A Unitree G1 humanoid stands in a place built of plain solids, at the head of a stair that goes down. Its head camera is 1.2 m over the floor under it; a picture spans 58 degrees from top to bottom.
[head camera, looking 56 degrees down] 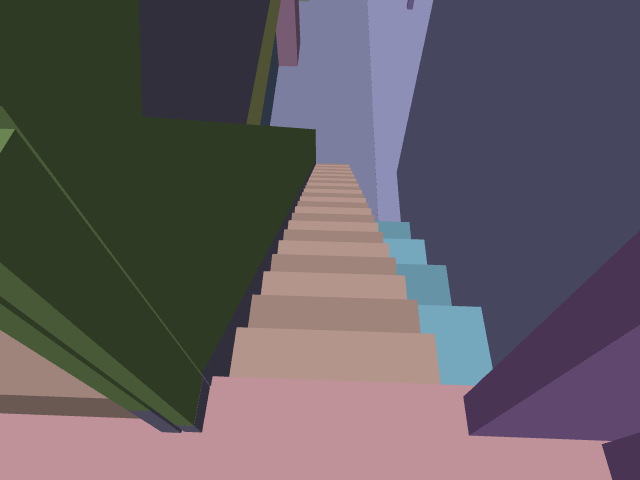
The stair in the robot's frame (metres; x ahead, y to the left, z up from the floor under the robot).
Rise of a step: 0.21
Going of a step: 0.23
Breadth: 0.68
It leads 2 degrees to the right of straight ahead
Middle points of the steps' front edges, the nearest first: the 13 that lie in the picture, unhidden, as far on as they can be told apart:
0.34 -0.04 0.00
0.57 -0.05 -0.20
0.80 -0.06 -0.41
1.03 -0.07 -0.61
1.26 -0.08 -0.82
1.49 -0.08 -1.03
1.72 -0.09 -1.23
1.95 -0.10 -1.44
2.18 -0.11 -1.64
2.41 -0.12 -1.85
2.64 -0.12 -2.05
2.87 -0.13 -2.26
3.10 -0.14 -2.46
